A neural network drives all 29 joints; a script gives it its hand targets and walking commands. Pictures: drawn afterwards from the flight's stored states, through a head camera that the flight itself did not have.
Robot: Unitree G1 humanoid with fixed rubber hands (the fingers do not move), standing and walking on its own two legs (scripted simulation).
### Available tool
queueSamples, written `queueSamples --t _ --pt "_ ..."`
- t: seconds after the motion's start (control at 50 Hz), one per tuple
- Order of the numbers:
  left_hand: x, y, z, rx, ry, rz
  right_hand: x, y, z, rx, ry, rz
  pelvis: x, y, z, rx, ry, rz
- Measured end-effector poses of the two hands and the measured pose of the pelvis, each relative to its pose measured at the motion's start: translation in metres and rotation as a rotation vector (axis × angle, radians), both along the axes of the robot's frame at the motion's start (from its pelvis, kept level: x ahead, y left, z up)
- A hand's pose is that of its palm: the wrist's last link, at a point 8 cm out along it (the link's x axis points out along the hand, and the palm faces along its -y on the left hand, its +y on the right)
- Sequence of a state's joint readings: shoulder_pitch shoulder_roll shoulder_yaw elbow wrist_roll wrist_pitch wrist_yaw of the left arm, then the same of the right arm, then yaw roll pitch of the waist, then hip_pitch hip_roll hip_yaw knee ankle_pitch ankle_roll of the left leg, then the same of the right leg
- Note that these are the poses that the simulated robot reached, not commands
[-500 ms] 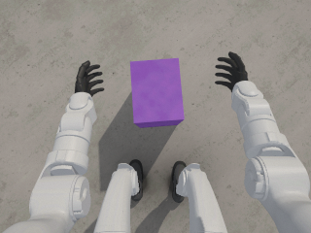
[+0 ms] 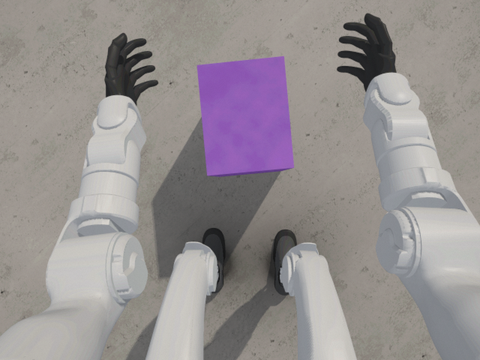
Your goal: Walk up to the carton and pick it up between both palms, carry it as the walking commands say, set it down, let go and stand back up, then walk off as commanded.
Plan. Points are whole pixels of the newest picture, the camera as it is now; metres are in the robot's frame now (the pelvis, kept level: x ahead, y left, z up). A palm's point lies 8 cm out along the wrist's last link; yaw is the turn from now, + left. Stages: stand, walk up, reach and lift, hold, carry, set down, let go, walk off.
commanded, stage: reach and lift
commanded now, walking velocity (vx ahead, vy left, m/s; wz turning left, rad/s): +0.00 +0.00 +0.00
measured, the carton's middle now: (246, 127) +0.51 +0.01 -0.50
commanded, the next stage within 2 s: none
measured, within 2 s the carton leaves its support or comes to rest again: neither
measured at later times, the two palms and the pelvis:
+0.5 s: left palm (160, 117) +0.49 +0.18 -0.28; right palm (337, 101) +0.52 -0.18 -0.29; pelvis -0.05 +0.01 -0.14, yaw +0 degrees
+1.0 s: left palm (178, 133) +0.48 +0.18 -0.42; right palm (319, 119) +0.51 -0.17 -0.42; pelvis -0.06 +0.00 -0.25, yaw +1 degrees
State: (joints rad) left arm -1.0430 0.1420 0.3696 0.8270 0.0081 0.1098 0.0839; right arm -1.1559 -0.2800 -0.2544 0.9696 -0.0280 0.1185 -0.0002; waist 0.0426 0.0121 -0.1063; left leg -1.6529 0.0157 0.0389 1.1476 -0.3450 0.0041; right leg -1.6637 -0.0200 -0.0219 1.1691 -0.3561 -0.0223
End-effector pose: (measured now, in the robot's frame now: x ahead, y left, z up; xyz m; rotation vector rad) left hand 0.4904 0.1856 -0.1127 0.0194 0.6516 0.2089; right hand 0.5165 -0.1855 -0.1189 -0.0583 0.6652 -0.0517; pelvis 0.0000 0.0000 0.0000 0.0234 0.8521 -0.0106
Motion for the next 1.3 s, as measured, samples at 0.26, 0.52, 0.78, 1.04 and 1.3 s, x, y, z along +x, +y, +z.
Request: queueSamples --t 0.26,0.52,0.78,1.04,1.3 --pt "-0.003 0.005 -0.091 0.006 -0.001 0.021 -0.004 0.003 -0.093 -0.014 0.003 -0.025 -0.019 0.007 -0.084 -0.002 -0.01 0.0" --pt "0.003 -0.005 -0.175 0.01 -0.014 -0.004 0.007 0.009 -0.174 -0.009 -0.023 -0.038 -0.055 0.006 -0.144 -0.006 -0.308 0.002" --pt "-0.012 -0.008 -0.258 0.0 0.065 0.011 -0.005 0.015 -0.253 -0.013 0.049 -0.043 -0.064 0.004 -0.211 0.001 -0.326 0.012" --pt "-0.007 -0.007 -0.311 -0.005 0.095 -0.01 -0.005 0.013 -0.306 -0.017 0.071 -0.036 -0.063 0.004 -0.252 0.0 -0.311 0.019" --pt "0.001 -0.006 -0.321 0.003 0.081 -0.011 -0.006 0.014 -0.325 -0.014 0.057 -0.021 -0.054 0.004 -0.262 0.001 -0.307 0.017"
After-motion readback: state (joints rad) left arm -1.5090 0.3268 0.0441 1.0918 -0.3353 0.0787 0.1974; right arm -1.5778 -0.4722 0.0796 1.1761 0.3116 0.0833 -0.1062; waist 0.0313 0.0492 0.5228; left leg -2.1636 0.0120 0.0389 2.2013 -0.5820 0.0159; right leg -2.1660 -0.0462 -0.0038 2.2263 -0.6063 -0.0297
